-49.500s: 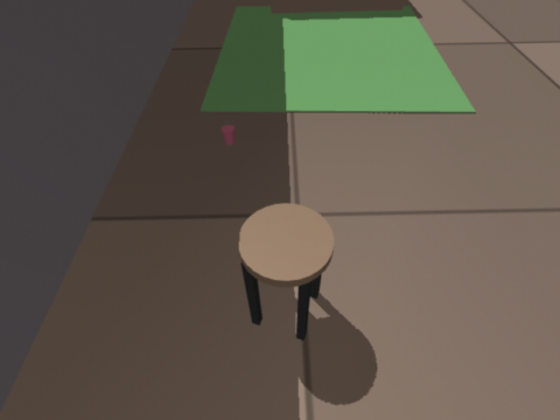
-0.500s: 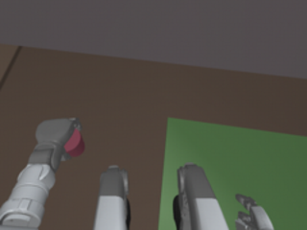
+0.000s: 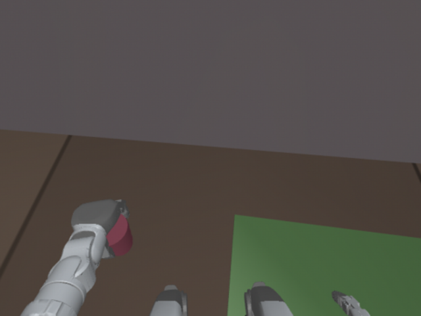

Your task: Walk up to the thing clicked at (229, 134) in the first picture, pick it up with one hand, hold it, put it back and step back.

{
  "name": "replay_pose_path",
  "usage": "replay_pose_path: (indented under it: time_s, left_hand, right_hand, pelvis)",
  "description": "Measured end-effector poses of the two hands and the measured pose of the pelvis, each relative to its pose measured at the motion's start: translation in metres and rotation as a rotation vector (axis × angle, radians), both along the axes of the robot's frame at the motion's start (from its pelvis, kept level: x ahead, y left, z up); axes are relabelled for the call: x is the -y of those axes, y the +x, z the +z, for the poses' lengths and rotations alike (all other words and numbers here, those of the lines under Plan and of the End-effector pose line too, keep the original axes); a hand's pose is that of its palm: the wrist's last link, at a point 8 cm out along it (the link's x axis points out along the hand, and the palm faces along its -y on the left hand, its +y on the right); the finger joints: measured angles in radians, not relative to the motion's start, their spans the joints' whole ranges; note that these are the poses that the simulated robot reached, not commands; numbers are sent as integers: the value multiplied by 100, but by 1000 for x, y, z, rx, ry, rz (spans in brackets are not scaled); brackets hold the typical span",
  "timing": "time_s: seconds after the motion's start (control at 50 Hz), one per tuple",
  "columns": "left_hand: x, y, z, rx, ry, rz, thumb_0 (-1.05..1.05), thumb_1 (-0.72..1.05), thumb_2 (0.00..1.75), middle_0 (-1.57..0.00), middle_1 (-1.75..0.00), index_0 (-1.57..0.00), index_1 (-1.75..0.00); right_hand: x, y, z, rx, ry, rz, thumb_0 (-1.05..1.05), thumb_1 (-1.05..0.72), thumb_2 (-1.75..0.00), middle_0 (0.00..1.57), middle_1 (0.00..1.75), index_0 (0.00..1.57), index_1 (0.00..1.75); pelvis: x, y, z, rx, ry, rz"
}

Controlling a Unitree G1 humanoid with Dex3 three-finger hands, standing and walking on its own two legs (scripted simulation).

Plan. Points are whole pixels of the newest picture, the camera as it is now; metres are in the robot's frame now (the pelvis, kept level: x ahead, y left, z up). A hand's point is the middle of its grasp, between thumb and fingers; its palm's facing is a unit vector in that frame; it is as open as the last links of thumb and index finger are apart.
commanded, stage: lift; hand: left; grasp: from above
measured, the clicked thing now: (115, 236) +0.33 +0.23 -0.14
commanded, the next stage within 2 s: hold in 0.44 s
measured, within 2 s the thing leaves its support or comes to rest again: neither
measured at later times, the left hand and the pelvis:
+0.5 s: hand (95, 208) +0.34 +0.23 -0.01, palm faces -0.45 -0.11 -0.89, open 9.9 cm; pelvis +0.04 +0.01 +0.07, yaw +0 degrees
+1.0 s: hand (89, 197) +0.35 +0.23 +0.02, palm faces -0.45 -0.09 -0.89, open 9.9 cm; pelvis +0.05 +0.01 +0.09, yaw +0 degrees
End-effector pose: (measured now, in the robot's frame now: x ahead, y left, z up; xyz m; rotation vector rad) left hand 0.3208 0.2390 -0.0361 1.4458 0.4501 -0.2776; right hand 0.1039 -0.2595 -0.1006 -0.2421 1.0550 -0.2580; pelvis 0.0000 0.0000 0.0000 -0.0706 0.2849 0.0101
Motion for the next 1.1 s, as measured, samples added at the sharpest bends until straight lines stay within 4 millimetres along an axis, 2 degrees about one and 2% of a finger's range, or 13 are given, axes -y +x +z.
replay_pose_path:
  time_s: [0.18,0.42,0.84,1.1]
  left_hand:
    - [6,11,34,3,0,7,0,-1,54,-86,-56,-73,-53]
    - [1,23,71,0,6,9,0,-2,58,-86,-54,-73,-52]
    - [-1,35,109,3,11,-24,0,-2,60,-85,-55,-71,-52]
    - [3,26,123,-2,7,-38,0,-2,59,-86,-54,-72,-52]
  right_hand:
    - [2,3,35,-12,4,-10,1,-92,-91,20,30,20,30]
    - [-3,17,61,-2,33,-17,1,-92,-91,20,30,20,30]
    - [-4,46,85,53,44,-16,1,-90,-90,20,29,20,30]
    - [-7,56,94,82,57,0,1,-90,-90,20,29,20,30]
  pelvis:
    - [-1,17,36,60,11,0]
    - [-4,35,64,115,20,-1]
    - [-8,50,85,180,26,-10]
    - [-7,48,91,218,29,-12]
